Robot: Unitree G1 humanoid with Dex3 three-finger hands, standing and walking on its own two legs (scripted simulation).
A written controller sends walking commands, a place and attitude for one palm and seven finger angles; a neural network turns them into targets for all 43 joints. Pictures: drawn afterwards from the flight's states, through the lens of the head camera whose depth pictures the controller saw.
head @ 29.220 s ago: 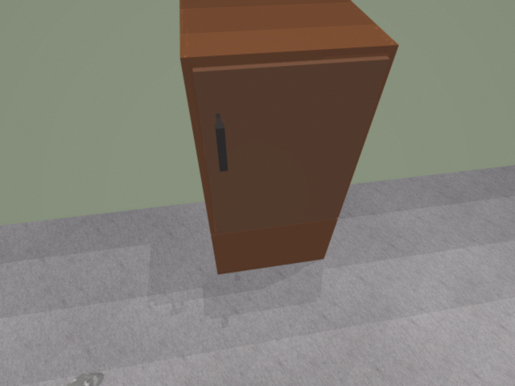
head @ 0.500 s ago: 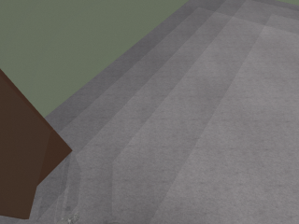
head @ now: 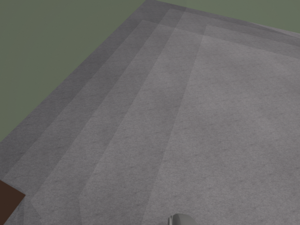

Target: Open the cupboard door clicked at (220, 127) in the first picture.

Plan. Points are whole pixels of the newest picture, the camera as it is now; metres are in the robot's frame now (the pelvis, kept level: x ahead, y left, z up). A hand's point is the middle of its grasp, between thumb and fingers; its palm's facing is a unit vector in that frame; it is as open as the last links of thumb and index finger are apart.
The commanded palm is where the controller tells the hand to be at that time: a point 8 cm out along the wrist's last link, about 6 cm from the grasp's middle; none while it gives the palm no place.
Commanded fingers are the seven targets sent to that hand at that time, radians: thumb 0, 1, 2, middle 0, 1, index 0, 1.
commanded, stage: walk to a spot facing it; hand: left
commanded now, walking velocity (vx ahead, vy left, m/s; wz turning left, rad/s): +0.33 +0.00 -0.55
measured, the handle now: out of the picture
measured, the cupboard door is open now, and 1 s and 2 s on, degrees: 41 41 41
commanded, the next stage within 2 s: turn to face it in 0.98 s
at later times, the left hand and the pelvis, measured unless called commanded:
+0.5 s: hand (131, 169) +0.32 +0.08 -0.16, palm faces -0.17 -0.96 -0.21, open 7.1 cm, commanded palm none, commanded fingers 0.00 0.90 0.90 -0.20 -0.30 -0.20 -0.30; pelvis +0.19 -0.09 +0.00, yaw -11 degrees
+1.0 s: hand (141, 126) +0.51 +0.06 -0.17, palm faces -0.22 -0.96 -0.15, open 7.3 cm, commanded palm none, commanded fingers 0.00 0.90 0.90 -0.20 -0.30 -0.20 -0.30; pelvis +0.43 -0.10 +0.00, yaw -17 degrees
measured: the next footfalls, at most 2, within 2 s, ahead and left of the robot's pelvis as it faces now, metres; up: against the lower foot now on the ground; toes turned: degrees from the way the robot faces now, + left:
right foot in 0.26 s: +0.23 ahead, -0.17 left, +0.00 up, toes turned -15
left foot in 0.74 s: +0.46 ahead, +0.00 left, +0.00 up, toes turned -5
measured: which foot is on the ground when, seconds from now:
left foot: down 0.00-0.24, up 0.26-0.72, down 0.74-1.00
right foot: up 0.00-0.24, down 0.26-0.74, up 0.76-1.00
